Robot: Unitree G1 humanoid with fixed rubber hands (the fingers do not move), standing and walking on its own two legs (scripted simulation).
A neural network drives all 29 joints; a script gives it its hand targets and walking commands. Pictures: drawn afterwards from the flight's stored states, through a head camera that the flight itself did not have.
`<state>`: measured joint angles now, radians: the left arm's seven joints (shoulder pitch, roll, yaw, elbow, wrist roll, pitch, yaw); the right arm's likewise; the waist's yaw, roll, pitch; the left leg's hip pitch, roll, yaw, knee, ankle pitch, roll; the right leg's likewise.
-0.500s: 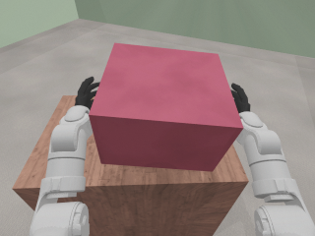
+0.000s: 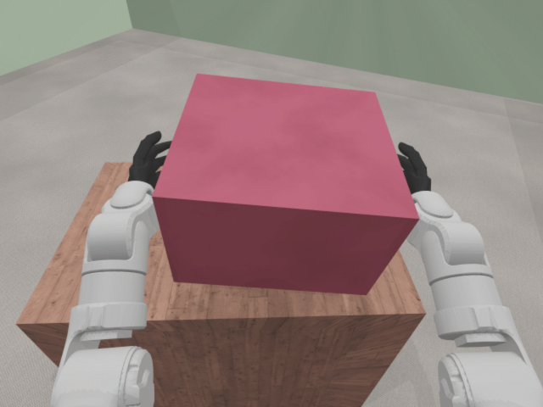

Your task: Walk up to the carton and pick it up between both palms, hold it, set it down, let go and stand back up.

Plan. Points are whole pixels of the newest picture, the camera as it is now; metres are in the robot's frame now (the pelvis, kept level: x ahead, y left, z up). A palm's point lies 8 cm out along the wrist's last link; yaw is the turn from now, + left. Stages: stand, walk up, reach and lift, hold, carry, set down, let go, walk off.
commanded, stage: hold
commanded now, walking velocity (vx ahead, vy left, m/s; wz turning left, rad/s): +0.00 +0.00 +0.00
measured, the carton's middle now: (279, 182) +0.40 +0.00 +0.15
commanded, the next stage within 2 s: none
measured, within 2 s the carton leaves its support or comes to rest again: neither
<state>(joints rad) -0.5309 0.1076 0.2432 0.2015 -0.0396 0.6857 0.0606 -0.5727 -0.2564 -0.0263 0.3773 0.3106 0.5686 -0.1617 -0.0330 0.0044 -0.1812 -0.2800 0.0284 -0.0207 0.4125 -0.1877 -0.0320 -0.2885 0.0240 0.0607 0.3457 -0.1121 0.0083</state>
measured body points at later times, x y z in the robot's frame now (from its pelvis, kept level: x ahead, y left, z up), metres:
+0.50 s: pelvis +0.00 +0.00 +0.00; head -0.04 +0.00 +0.45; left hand +0.37 +0.19 +0.17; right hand +0.37 -0.20 +0.17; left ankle +0.01 +0.13 -0.74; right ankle +0.04 -0.13 -0.74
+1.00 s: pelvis +0.00 +0.00 +0.00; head -0.04 +0.00 +0.45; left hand +0.37 +0.19 +0.17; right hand +0.37 -0.20 +0.17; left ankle +0.01 +0.13 -0.74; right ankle +0.04 -0.13 -0.74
